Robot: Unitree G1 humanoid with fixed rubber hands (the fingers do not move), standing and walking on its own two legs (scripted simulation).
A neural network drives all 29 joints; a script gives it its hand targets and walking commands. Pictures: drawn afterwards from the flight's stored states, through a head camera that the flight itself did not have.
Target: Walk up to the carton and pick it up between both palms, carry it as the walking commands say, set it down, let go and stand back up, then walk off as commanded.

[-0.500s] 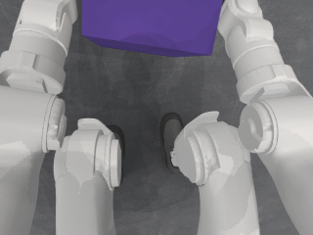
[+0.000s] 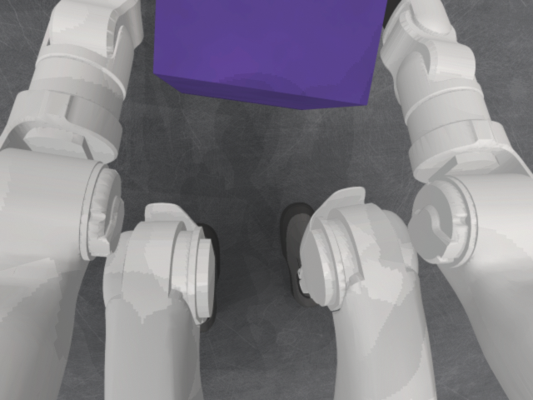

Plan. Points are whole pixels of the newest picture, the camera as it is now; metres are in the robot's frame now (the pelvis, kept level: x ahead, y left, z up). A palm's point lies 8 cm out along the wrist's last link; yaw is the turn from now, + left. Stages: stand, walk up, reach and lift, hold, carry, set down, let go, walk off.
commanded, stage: reach and lift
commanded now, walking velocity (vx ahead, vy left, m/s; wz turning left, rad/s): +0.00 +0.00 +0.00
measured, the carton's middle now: (261, 7) +0.54 -0.03 -0.23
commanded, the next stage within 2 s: none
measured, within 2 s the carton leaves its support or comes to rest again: leaves its support in 0.24 s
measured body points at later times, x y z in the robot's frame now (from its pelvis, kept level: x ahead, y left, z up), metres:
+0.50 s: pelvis -0.02 -0.01 +0.03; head +0.35 +0.01 +0.28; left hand +0.57 +0.13 -0.12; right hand +0.53 -0.16 -0.12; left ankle +0.09 +0.09 -0.32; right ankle +0.12 -0.12 -0.32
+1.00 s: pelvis -0.01 +0.00 +0.07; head +0.36 +0.02 +0.31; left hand +0.56 +0.14 -0.09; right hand +0.52 -0.15 -0.08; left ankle +0.09 +0.09 -0.32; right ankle +0.12 -0.12 -0.32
